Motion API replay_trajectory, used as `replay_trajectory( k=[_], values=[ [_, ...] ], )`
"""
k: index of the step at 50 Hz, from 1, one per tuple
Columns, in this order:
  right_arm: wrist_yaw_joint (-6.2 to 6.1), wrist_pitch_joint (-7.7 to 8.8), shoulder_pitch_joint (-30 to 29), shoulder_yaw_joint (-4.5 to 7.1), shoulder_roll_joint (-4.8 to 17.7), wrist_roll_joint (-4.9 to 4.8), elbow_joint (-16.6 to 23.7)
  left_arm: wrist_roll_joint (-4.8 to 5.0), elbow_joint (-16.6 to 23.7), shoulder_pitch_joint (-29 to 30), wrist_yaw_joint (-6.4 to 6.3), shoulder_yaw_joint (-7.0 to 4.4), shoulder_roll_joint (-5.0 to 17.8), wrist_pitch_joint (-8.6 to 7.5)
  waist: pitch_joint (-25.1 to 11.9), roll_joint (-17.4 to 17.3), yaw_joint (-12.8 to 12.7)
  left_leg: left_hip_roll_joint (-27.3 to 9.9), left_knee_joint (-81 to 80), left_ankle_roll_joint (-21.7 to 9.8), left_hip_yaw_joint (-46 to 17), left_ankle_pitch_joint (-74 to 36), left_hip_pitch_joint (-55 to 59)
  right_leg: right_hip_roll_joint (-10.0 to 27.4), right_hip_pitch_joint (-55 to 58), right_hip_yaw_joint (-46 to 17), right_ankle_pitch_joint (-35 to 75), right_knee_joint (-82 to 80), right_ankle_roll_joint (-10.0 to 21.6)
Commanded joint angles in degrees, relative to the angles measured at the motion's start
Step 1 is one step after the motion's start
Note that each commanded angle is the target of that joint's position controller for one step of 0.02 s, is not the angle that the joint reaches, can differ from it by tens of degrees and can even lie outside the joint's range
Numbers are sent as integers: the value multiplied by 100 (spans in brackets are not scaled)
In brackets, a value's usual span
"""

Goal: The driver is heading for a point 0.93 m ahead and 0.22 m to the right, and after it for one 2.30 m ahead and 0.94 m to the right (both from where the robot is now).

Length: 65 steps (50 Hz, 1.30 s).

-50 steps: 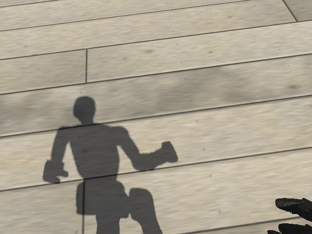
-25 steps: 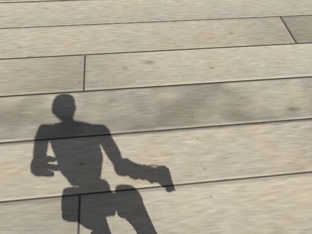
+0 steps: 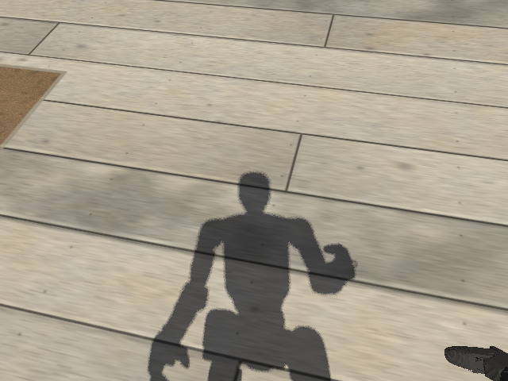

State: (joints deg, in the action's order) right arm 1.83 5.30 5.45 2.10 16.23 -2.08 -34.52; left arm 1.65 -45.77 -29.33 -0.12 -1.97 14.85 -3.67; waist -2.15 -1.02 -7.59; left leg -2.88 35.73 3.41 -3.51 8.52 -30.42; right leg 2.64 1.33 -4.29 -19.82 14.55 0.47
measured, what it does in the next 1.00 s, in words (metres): walks ahead, turning right: left foot, then right foot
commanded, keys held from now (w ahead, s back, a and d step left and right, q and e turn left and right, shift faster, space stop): w+e+shift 0.56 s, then w+q+shift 0.44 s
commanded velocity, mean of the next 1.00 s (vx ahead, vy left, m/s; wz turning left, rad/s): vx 0.95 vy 0.00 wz -0.37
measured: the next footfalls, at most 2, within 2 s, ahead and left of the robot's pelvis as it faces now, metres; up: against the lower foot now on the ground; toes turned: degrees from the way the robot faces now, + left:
left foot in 0.06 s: +0.14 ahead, +0.17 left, +0.00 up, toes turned -5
right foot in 0.52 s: +0.50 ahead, -0.15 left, +0.00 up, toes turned -31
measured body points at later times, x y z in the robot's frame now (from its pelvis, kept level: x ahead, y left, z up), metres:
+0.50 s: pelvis +0.33 -0.02 -0.05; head +0.35 -0.04 +0.40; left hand +0.64 +0.11 -0.10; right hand +0.20 -0.27 -0.18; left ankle +0.11 +0.18 -0.72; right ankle +0.47 -0.15 -0.73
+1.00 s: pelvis +0.74 -0.20 -0.04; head +0.77 -0.21 +0.41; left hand +0.87 +0.05 -0.16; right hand +0.83 -0.50 -0.12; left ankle +0.96 -0.23 -0.73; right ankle +0.48 -0.14 -0.72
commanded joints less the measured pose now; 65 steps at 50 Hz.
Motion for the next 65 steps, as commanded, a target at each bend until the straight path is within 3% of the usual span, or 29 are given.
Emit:
replay_trajectory(
  k=[1, 3, 4, 5, 6, 8, 10, 18, 22, 24, 25, 26, 27, 28, 29, 30, 31, 34, 39, 46, 48, 50, 51, 52, 53, 54, 56, 59, 65],
  values=[
    [27, 203, -172, 245, 775, -133, 498, 45, 419, 552, -13, -285, 1201, -72, 740, 1118, 798, 217, -683, -216, 149, 190, 1319, 1146, -1381, -1299, 296, -404, 1027],
    [-128, 171, 1642, 490, 1258, -88, 96, -111, 565, 782, 24, -148, 820, -108, -491, 730, 1837, -276, -663, -532, -274, 408, 4164, 465, -2581, -708, 1325, 2062, 597],
    [-174, 80, 2596, 597, 1794, 127, -76, -153, 847, 456, 33, 57, 68, -197, -1762, -1056, 1840, -1784, -850, -1006, -2345, 2145, 6218, -159, -4302, -153, -752, 4445, 307],
    [-106, 102, 2571, 540, 1626, 270, -43, 227, 1022, 425, -14, 28, 256, -279, -1915, -1797, 1727, -2235, -1916, -1380, -4252, 4116, 5726, -191, -5047, -440, -1040, 5771, 241],
    [-103, 107, 2133, 408, 1188, 217, -76, 344, 1031, 887, -26, -108, 691, -234, -896, -1333, 1648, -2104, -2064, -1237, -3590, 3855, 5034, 115, -5558, -353, -568, 6349, 236],
    [-117, 78, 1678, 267, 688, 236, -193, 153, 956, 1143, 19, -133, 662, -104, 27, -718, 1352, -1673, -2144, -1120, -2014, 2255, 3850, 518, -5440, -202, 291, 6223, 203],
    [-117, 95, 1240, 208, 385, 281, -310, 139, 955, 1107, 111, -121, 401, 77, 502, -921, 957, -1337, -2405, -990, -927, 1188, 2952, 761, -5020, -186, 694, 6081, 174],
    [-229, 158, 1056, 290, 687, 291, -681, 38, 1311, 2167, 286, -56, 355, 223, 1383, 1, 770, -1027, -3114, -813, 1365, -831, 2471, 570, -4951, 392, 2292, 4459, 219],
    [-314, 28, 1403, 393, 1316, 294, -833, 103, 1563, 2731, 493, -116, 548, 107, 1067, -148, 747, -1056, -2387, -535, 1891, -5220, 3255, -198, -3690, 1473, 2175, 3243, 678],
    [-354, -132, 1182, 486, 1718, 249, -741, 207, 1413, 1594, 473, -341, 998, 189, 267, -755, -46, -1253, -677, -596, 1875, -7729, 3584, -597, -2388, 1595, 1388, 3357, 916],
    [-324, -150, 929, 510, 1777, 197, -589, 176, 1109, 356, 420, -566, 1456, 278, -373, -774, -644, -1242, 761, -689, 1720, -7761, 3010, -717, -739, 1414, 1166, 3246, 1122],
    [-289, -64, 788, 418, 1432, 136, -537, 172, 742, -677, 296, -747, 1768, 367, -629, -186, -1016, -707, 2796, -531, 1643, -4979, 1631, -600, 1151, 766, 1438, 2588, 1328],
    [-192, 177, 1140, 78, 257, 306, -289, 121, 750, -329, 226, -755, 2107, 411, -396, 2191, -121, 647, 5586, -259, 1219, 2230, -531, 126, 2114, -1094, 1624, 2339, 1963],
    [-126, 462, 1515, -55, 303, 88, 118, -102, 1161, 160, 243, -566, 1805, 201, -1808, 1989, 311, 766, 6180, -436, -399, 2315, -1706, 1180, 2703, -4423, -1524, 729, 2890],
    [-124, 568, 729, 52, 918, -87, 109, -118, 1183, 96, 240, -490, 1253, 81, -1228, 698, -36, 341, 5578, -706, -585, 1630, -1665, 1281, 1989, -4506, -2161, -116, 2325],
    [-151, 537, 606, 59, 871, -192, 130, -148, 1051, 320, 266, -433, 1130, -48, -304, -168, 338, 128, 4911, -765, -418, 1219, -1579, 1288, 867, -4133, -1876, -354, 2089],
    [-216, 428, 669, 25, 725, -75, -51, -169, 1090, 785, 287, -356, 930, -149, 37, -691, 618, -212, 4490, -747, -435, 967, -1191, 1125, 35, -3480, -1184, -243, 1891],
    [-190, 36, 1238, 55, 660, -34, -409, -247, 1048, 1389, 224, -217, 649, -233, 537, -54, 1071, -741, 3943, -551, -324, 546, -432, 641, -1702, -1826, -168, -361, 1611],
    [-191, -63, 4, -71, 376, 72, -133, -223, 675, 853, 106, -177, 661, -428, 1078, 85, 472, -589, 2003, -345, 66, -1440, -1044, 122, -1797, 179, 1624, -749, 971],
    [275, 202, -710, 14, 433, -73, 67, -276, 257, 463, -75, -173, 973, -326, 864, 440, 300, 403, -322, -776, 923, -2564, -612, 457, 352, 1158, 4992, -626, 90],
    [311, 120, -285, 130, 643, -98, 73, -398, 273, 579, -225, -240, 1228, -157, 349, 911, 721, 840, -145, -931, 1327, -1736, -149, 672, 1092, 1298, 7820, 377, -71],
    [203, -117, 1945, 394, 1195, -148, -424, -521, 468, 1264, -319, -330, 1463, 2, -575, 1146, 1937, 881, 388, -1244, 1086, -894, 1828, 851, 678, 1225, 9406, 2832, -66],
    [84, -237, 3370, 485, 1398, -104, -780, -424, 646, 1903, -283, -349, 1494, -16, -858, 539, 2734, 533, -47, -1494, 402, -1037, 3547, 398, -629, 1330, 7706, 5270, -81],
    [48, -224, 3284, 384, 1343, 15, -970, -491, 837, 1137, -66, 33, 47, -214, -832, -2015, 1657, -102, 611, -2194, -1186, 157, 5450, -715, -3895, 592, -1274, 7833, -270],
    [35, -150, 2653, 329, 1087, 219, -591, -30, 1135, 939, 110, 190, 162, -495, -1625, -1729, 1369, -1015, -1146, -2910, -4261, 3158, 5641, -891, -4889, -363, -1300, 8318, 15],
    [3, -105, 2545, 333, 845, 229, -455, 53, 1265, 1715, 158, 76, 768, -648, -904, -588, 1625, -984, -2151, -2500, -4497, 3454, 4953, -576, -4872, -541, -512, 7531, 407],
    [85, 30, 1804, 297, 796, 214, -325, -92, 1358, 2021, 110, 76, 687, -711, 142, 827, 909, -680, -2397, -2326, -3962, 2405, 3094, -247, -4377, -535, 118, 6328, 445],
    [0, 46, 1138, 204, 532, 182, -225, -205, 1051, 1374, 16, 27, 748, -466, 525, 520, 376, -152, -2507, -2229, -2478, 855, 1820, 306, -3814, -339, 471, 5379, 47],
    [-140, 195, 2067, 85, 525, 73, -807, -213, 1558, 3131, 32, 242, 217, -402, 832, -46, 1442, 326, -2791, -1396, -529, -944, 933, 241, -3029, 679, 3482, 2548, -10]
  ],
)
